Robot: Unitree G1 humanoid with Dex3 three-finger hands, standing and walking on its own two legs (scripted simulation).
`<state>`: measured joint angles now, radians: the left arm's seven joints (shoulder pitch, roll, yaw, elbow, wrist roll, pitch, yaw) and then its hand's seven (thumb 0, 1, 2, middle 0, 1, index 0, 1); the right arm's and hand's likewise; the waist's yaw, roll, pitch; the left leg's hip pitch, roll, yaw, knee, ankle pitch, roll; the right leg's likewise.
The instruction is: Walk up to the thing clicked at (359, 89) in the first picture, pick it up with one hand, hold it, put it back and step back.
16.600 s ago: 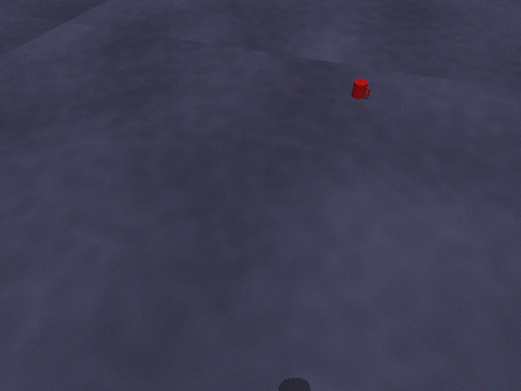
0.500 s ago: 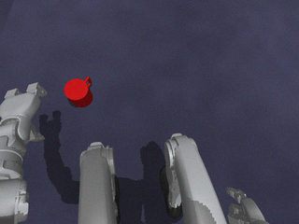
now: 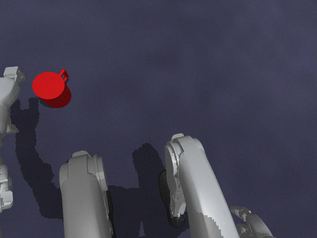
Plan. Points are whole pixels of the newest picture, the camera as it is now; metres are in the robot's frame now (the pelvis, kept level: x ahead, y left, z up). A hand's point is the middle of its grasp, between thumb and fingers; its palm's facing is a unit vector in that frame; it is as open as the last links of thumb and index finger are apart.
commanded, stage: rise first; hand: left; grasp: from above
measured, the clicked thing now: (56, 87) +0.57 +0.25 -0.31
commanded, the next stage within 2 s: approach in 1.98 s
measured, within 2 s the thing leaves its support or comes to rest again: neither
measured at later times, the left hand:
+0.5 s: hand (17, 101) +0.48 +0.31 -0.18, palm faces -0.46 -0.05 -0.89, open 14.2 cm
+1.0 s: hand (23, 97) +0.49 +0.30 -0.18, palm faces -0.46 -0.04 -0.89, open 14.2 cm
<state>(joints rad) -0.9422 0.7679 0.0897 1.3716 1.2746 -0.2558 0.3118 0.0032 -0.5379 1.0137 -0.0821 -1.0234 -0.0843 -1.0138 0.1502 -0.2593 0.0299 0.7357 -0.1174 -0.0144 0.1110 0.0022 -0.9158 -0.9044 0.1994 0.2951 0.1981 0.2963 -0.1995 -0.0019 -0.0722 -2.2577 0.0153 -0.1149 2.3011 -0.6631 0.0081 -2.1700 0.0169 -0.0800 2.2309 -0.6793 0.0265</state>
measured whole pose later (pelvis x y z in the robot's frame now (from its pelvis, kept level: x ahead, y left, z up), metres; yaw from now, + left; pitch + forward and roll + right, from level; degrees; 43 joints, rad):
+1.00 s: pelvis +0.00 +0.00 -0.02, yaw -2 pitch +35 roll -10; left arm -1.05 0.83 0.07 1.47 1.27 -0.21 0.33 0.00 -0.57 1.03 -0.08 -1.05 -0.08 -1.05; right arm 0.17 -0.27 0.12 0.70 -0.13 -0.02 0.14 0.00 -0.92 -0.91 0.20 0.30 0.20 0.30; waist -0.27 -0.01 -0.02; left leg -2.32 0.02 -0.15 2.38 -0.67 0.01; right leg -2.22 0.03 -0.11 2.28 -0.68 0.03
